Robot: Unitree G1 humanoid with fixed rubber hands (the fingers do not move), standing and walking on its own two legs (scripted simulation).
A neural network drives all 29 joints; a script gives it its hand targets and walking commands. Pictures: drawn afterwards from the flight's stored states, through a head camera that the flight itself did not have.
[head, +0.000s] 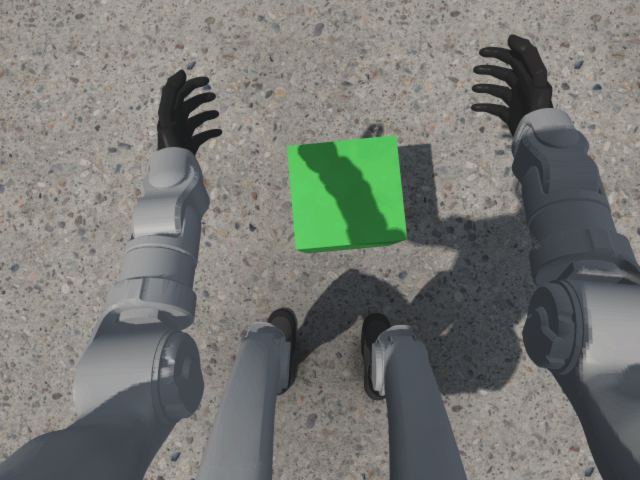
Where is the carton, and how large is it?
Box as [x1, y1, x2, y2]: [287, 135, 406, 252]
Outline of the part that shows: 395,135 287,146 296,249 304,252 315,252 389,245 406,239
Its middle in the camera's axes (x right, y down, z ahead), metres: +0.05 -0.08 +0.86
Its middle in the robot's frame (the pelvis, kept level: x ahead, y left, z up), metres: +0.48 -0.02 -0.52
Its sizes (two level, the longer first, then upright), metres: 0.210 0.200 0.250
